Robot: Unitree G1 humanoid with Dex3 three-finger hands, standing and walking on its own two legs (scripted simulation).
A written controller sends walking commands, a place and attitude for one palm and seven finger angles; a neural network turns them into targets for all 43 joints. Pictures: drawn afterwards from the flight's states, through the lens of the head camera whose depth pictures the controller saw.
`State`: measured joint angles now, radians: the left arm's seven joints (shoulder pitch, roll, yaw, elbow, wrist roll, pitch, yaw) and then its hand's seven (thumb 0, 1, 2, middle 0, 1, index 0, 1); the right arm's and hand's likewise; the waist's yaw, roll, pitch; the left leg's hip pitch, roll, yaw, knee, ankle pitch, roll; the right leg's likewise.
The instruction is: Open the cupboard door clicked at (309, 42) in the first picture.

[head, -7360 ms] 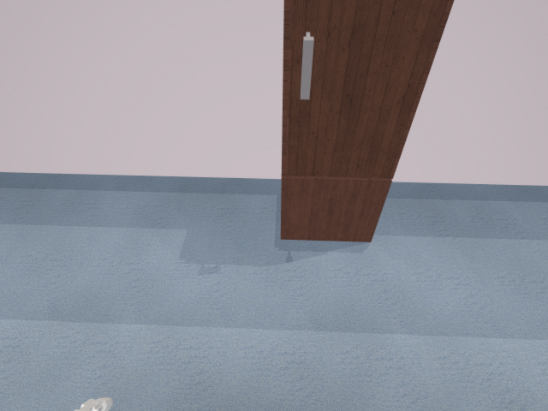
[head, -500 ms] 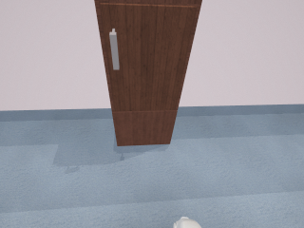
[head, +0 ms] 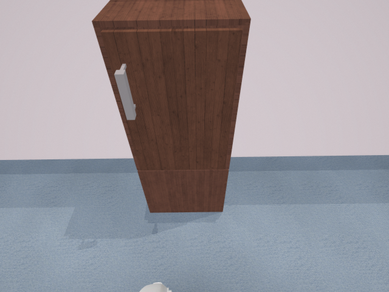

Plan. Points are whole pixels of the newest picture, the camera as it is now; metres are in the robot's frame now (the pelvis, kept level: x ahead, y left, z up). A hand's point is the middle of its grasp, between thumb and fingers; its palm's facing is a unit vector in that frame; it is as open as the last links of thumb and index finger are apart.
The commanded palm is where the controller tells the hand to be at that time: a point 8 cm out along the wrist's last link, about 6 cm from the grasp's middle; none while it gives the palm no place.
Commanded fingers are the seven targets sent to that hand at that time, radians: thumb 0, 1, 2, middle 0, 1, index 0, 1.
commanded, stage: take the last steps up to it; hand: left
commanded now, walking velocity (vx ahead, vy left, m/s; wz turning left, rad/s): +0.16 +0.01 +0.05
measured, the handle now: (127, 92) +0.65 +0.24 +0.08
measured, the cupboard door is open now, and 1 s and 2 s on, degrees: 0 0 0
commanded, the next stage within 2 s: come to a stop and stand still in 0.02 s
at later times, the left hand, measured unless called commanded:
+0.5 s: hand out of the picture +0.07 +0.19 -0.18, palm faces +0.05 -0.97 -0.24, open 7.4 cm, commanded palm none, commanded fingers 0.00 0.90 0.90 -0.20 -0.30 -0.20 -0.30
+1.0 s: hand out of the picture +0.02 +0.16 -0.16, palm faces +0.09 -0.96 -0.25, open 7.4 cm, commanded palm none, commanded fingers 0.00 0.90 0.90 -0.20 -0.30 -0.20 -0.30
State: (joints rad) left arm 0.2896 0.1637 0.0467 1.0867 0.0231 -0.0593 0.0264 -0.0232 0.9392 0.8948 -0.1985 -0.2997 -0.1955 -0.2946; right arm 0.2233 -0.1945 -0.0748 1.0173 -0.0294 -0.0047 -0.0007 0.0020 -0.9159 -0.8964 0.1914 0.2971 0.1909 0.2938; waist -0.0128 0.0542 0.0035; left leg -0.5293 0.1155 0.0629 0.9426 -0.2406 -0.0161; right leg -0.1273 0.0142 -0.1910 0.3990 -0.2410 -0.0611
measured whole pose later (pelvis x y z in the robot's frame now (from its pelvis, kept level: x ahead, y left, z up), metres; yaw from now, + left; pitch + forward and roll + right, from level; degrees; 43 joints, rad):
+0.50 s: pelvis +0.05 +0.00 -0.01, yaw -2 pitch -3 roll +1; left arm 0.25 0.16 0.05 1.04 0.02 0.04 0.04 0.00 0.91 0.89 -0.20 -0.30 -0.19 -0.29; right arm 0.09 -0.16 -0.06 1.03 -0.02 0.03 -0.03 -0.03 -0.94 -0.90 0.20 0.30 0.20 0.30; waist 0.03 0.01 0.10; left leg -0.28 0.06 0.14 0.50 -0.16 0.01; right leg -0.35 -0.06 -0.05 0.81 -0.44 0.02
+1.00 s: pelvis +0.02 -0.02 +0.01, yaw +0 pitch +0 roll +2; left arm 0.29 0.15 0.05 1.04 0.03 0.00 0.03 0.00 0.91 0.89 -0.20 -0.30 -0.20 -0.30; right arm 0.30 -0.21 -0.06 1.08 -0.02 0.05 0.00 0.01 -0.91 -0.90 0.19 0.30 0.19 0.29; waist 0.05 0.01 0.03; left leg -0.25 0.02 0.02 0.65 -0.40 -0.03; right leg -0.26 -0.06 -0.08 0.40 -0.15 -0.02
